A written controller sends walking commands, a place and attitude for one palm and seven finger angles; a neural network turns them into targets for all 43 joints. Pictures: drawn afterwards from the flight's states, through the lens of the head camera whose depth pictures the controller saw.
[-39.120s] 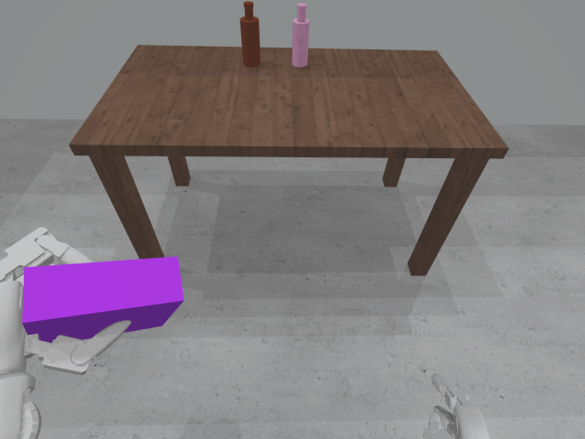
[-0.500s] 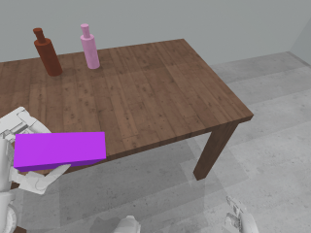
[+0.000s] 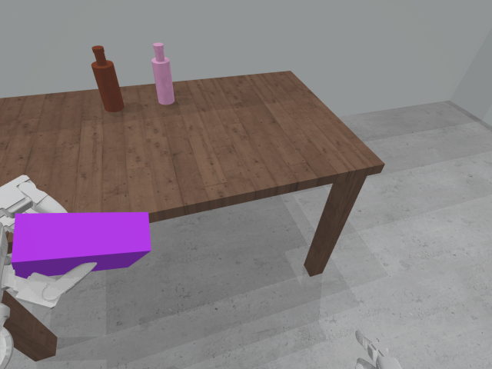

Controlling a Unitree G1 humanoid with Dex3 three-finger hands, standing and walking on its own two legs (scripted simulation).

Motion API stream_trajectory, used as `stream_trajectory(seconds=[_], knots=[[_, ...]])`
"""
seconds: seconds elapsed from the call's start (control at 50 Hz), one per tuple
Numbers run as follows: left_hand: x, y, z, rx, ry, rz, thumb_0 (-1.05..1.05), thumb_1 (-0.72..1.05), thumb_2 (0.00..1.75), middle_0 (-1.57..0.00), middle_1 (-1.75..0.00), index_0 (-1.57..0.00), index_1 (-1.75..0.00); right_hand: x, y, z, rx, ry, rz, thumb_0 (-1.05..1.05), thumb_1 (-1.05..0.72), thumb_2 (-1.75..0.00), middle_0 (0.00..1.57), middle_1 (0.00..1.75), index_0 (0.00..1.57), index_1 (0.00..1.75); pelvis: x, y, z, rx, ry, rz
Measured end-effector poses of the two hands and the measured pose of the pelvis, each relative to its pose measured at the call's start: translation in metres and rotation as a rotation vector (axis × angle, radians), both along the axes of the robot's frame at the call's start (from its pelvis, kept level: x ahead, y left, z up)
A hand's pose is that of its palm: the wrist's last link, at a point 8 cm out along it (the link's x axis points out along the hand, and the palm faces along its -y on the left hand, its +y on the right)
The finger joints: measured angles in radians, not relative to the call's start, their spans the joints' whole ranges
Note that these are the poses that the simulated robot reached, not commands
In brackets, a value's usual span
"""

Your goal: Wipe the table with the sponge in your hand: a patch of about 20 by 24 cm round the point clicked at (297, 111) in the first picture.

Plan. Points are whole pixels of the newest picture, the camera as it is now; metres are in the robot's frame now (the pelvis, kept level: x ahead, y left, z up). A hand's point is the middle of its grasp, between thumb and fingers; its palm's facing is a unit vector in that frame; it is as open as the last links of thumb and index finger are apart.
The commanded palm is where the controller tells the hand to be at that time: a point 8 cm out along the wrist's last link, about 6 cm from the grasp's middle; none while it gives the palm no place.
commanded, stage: stop stepping back and stand still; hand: left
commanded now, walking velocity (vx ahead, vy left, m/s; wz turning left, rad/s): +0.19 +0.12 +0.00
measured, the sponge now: (102, 244) +0.23 +0.20 +0.16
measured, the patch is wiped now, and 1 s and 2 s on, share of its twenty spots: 1.00 1.00 1.00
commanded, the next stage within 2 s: stand and wait in 1.16 s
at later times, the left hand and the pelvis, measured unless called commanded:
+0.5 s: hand (33, 338) +0.11 +0.21 +0.18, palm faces +0.39 -0.83 -0.39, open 9.1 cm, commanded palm +0.05 +0.26 +0.20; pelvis -0.10 -0.03 +0.00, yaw +2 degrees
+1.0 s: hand out of the picture +0.06 +0.20 +0.18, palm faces +0.42 -0.81 -0.40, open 9.1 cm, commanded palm +0.00 +0.24 +0.20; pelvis -0.15 -0.05 +0.00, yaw +3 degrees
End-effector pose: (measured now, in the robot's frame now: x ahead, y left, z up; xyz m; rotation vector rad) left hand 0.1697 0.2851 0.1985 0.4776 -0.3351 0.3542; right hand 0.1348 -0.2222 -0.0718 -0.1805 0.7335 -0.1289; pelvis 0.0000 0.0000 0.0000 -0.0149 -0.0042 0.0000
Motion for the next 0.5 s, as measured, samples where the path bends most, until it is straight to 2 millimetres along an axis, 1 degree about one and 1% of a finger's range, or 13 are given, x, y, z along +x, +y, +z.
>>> stream_trajectory(seconds=[0.04,0.08,0.14,0.18,0.26,0.34,0.42,0.5], knots=[[-0.008,-0.005,-0.003,-0.014,0.003,0.001,-0.01,-0.46,1.09,-0.83,-1.43,-0.85,-1.44,-0.011,-0.004,-0.012,0.01,0.031,0.004,0.02,-0.9,-0.9,0.21,0.3,0.2,0.3,-0.012,-0.003,-0.004,-0.043,-0.024,0.022],[-0.019,-0.011,-0.005,-0.047,-0.011,-0.018,-0.01,-0.46,1.09,-0.83,-1.43,-0.85,-1.44,-0.024,-0.008,-0.015,0.014,0.062,0.0,0.02,-0.9,-0.9,0.21,0.3,0.2,0.3,-0.021,-0.006,-0.004,-0.043,-0.033,0.024],[-0.035,-0.018,-0.003,-0.063,-0.03,-0.05,-0.01,-0.46,1.09,-0.83,-1.43,-0.85,-1.44,-0.04,-0.015,-0.008,0.003,0.072,-0.019,0.02,-0.9,-0.9,0.21,0.3,0.2,0.3,-0.032,-0.01,-0.001,-0.029,-0.01,0.016],[-0.043,-0.019,-0.002,-0.055,-0.038,-0.061,-0.01,-0.46,1.09,-0.83,-1.43,-0.85,-1.44,-0.049,-0.02,-0.003,-0.017,0.063,-0.03,0.02,-0.9,-0.9,0.21,0.3,0.2,0.3,-0.04,-0.011,0.0,-0.022,0.014,0.019],[-0.059,-0.01,-0.005,-0.026,-0.051,-0.041,-0.01,-0.46,1.09,-0.83,-1.43,-0.85,-1.44,-0.061,-0.029,0.003,-0.071,0.012,-0.047,0.02,-0.9,-0.9,0.2,0.3,0.2,0.3,-0.06,-0.01,-0.007,0.009,0.033,0.022],[-0.071,-0.007,-0.007,-0.009,0.003,0.004,-0.01,-0.46,1.09,-0.83,-1.43,-0.85,-1.44,-0.074,-0.031,0.009,-0.041,-0.069,-0.072,0.02,-0.9,-0.9,0.2,0.3,0.2,0.3,-0.074,-0.012,-0.002,0.068,-0.009,-0.018],[-0.081,-0.017,-0.008,-0.033,0.044,0.011,-0.01,-0.46,1.09,-0.83,-1.43,-0.85,-1.44,-0.09,-0.03,0.001,0.006,-0.041,-0.048,0.02,-0.9,-0.9,0.2,0.3,0.2,0.3,-0.083,-0.019,0.004,0.053,-0.015,0.006],[-0.097,-0.033,-0.006,-0.007,0.032,0.004,-0.01,-0.46,1.09,-0.83,-1.43,-0.85,-1.44,-0.101,-0.036,-0.017,0.012,0.008,-0.005,0.02,-0.9,-0.9,0.2,0.3,0.2,0.3,-0.096,-0.028,-0.004,-0.005,-0.029,0.039]])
